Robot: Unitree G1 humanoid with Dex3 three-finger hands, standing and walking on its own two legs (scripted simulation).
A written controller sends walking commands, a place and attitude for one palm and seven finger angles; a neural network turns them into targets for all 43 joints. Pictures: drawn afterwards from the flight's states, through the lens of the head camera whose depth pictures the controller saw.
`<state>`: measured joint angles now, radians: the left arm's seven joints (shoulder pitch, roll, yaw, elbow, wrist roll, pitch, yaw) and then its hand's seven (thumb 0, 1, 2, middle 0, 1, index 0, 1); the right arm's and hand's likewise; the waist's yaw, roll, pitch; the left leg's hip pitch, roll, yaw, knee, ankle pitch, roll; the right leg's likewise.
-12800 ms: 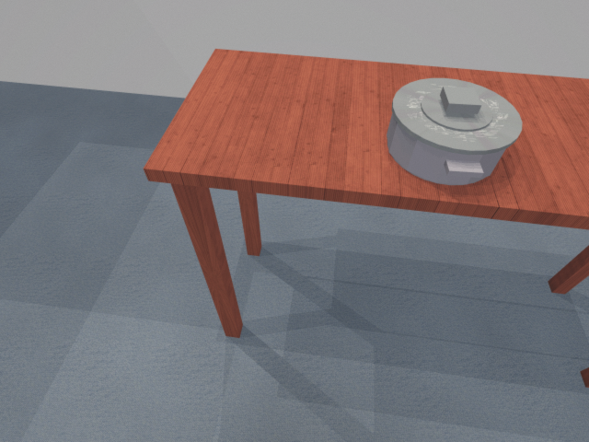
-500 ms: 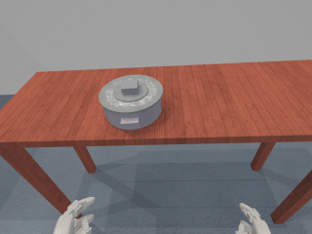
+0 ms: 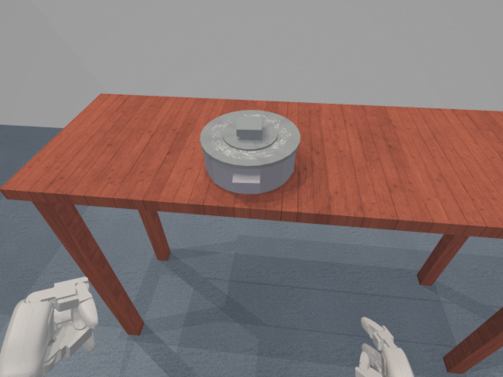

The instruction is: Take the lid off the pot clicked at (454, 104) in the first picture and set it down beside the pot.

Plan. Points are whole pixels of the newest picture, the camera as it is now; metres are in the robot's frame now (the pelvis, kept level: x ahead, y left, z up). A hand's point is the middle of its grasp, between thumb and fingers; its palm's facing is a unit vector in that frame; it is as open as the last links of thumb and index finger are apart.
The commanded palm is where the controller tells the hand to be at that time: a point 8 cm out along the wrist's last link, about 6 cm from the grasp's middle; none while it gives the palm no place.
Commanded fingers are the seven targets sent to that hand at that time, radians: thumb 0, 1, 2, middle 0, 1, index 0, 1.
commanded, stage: raise the hand higher, near the body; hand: left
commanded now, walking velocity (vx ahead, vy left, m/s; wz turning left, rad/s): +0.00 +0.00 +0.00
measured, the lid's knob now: (250, 126) +0.55 +0.08 +0.15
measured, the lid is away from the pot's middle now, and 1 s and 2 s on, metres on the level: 0.00 0.00 0.00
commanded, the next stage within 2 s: reach forward and open the fingers in 0.74 s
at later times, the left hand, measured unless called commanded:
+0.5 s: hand (76, 284) +0.16 +0.23 +0.16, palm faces +0.37 -0.84 -0.39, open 3.1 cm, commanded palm +0.11 +0.27 +0.18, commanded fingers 0.00 0.90 0.90 -1.30 -1.50 -1.30 -1.50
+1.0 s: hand (88, 235) +0.21 +0.23 +0.20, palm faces +0.41 -0.42 -0.81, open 3.0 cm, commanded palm +0.16 +0.26 +0.22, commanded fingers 0.00 0.66 1.09 -1.25 -1.18 -1.25 -1.18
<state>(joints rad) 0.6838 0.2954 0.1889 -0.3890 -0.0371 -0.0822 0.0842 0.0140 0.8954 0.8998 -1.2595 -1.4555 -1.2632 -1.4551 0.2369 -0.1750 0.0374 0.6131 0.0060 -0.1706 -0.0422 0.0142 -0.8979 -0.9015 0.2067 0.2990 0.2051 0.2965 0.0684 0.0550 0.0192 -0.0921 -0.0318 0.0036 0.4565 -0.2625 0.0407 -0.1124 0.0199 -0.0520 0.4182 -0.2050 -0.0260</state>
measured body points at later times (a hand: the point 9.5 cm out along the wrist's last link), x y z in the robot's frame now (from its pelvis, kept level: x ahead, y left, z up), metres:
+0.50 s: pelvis +0.00 +0.00 +0.00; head -0.03 -0.01 +0.45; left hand +0.14 +0.27 +0.19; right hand +0.20 -0.20 -0.06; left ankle +0.00 +0.09 -0.74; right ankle +0.02 -0.10 -0.74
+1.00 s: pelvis +0.01 -0.01 +0.00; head +0.00 -0.04 +0.45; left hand +0.18 +0.25 +0.24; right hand +0.22 -0.23 -0.09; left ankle +0.00 +0.09 -0.74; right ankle +0.02 -0.10 -0.74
